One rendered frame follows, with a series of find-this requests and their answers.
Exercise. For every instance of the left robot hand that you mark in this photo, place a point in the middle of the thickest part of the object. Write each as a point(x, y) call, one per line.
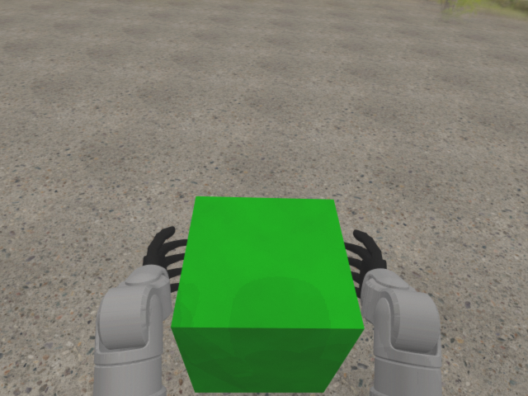
point(158, 249)

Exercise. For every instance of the carton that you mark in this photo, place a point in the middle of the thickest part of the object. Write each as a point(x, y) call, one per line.
point(266, 302)

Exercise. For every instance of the robot right forearm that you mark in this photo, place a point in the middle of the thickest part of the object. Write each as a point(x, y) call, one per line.
point(407, 336)

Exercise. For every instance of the robot left forearm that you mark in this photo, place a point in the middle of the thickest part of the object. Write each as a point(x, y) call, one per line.
point(129, 335)

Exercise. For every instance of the right robot hand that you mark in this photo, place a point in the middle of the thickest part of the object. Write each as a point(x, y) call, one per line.
point(371, 258)

